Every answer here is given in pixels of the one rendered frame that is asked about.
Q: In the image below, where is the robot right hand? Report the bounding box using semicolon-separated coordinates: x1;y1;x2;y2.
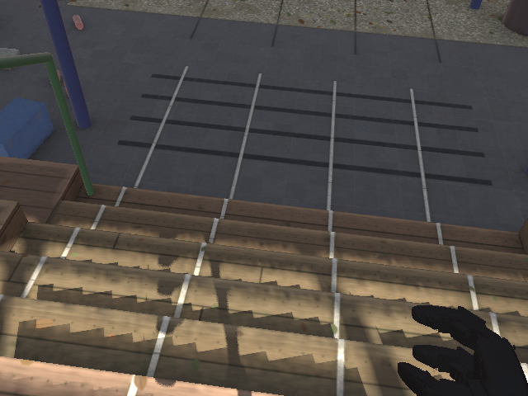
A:
398;305;528;396

